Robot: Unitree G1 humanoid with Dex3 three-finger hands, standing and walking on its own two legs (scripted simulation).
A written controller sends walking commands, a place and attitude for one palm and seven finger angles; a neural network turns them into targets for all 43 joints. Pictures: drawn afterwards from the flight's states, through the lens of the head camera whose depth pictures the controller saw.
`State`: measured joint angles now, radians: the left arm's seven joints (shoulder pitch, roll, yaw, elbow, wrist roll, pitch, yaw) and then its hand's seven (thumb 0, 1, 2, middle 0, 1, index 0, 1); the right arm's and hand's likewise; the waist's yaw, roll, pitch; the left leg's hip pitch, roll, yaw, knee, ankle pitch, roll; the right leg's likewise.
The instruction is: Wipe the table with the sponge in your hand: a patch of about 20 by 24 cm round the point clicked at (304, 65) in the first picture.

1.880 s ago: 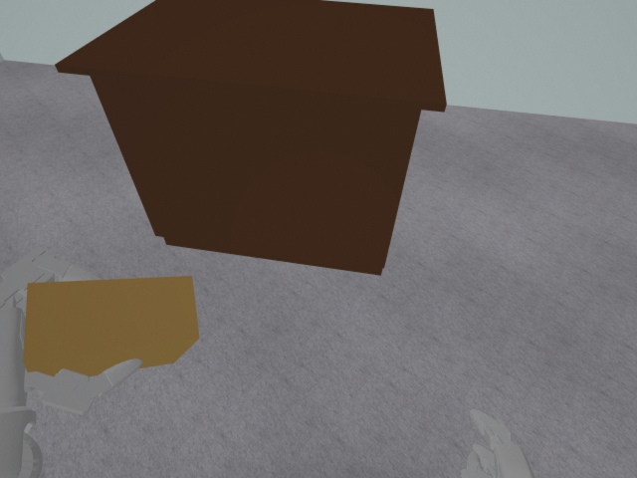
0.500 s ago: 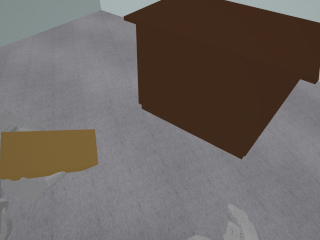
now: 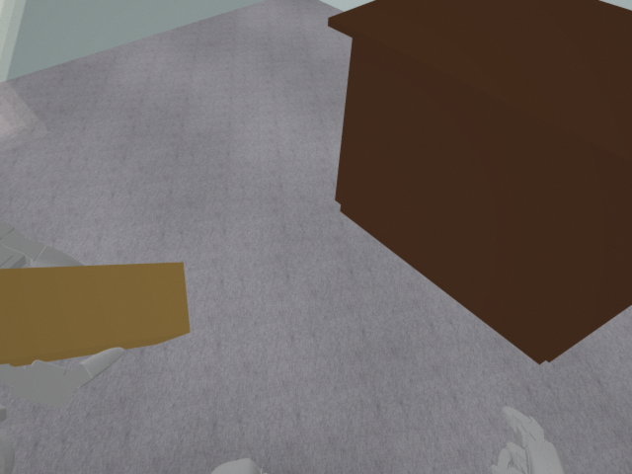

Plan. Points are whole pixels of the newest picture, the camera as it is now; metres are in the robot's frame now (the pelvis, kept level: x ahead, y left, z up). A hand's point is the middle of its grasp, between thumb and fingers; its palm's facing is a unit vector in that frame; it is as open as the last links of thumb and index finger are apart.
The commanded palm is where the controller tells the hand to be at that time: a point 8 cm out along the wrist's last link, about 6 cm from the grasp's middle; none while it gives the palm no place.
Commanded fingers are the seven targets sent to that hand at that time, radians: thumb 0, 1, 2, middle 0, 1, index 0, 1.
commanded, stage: walk to a spot facing it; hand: left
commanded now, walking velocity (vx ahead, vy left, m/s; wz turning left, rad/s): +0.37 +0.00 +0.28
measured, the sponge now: (121, 312) +0.23 +0.20 +0.15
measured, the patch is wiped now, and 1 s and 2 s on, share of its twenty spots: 0.00 0.00 0.00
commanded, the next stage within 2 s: turn to face it in 0.78 s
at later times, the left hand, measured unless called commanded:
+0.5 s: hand (133, 230) +0.31 +0.22 +0.16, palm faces +0.54 -0.72 -0.44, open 10.2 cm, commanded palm +0.25 +0.26 +0.18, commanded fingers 0.00 0.10 1.30 -1.20 -1.60 -1.20 -1.60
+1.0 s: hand (99, 181) +0.36 +0.26 +0.18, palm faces +0.63 -0.64 -0.43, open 10.2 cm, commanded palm +0.28 +0.29 +0.18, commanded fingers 0.00 0.10 1.30 -1.20 -1.60 -1.20 -1.60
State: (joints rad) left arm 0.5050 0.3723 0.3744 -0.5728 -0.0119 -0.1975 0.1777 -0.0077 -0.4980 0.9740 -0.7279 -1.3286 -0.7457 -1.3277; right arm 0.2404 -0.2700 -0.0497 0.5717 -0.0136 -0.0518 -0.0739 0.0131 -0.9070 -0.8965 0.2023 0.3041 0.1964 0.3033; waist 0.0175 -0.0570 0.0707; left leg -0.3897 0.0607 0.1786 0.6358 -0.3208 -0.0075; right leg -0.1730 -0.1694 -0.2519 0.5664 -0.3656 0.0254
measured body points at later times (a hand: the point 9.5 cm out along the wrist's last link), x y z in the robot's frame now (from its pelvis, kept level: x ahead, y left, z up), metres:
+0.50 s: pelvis +0.13 -0.05 -0.01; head +0.15 -0.08 +0.44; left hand +0.28 +0.26 +0.18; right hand +0.31 -0.24 -0.14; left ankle +0.07 +0.09 -0.66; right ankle +0.18 -0.14 -0.73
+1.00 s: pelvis +0.23 -0.03 -0.01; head +0.26 +0.00 +0.44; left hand +0.32 +0.30 +0.21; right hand +0.47 -0.16 -0.09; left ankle +0.25 +0.09 -0.73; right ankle +0.28 -0.16 -0.66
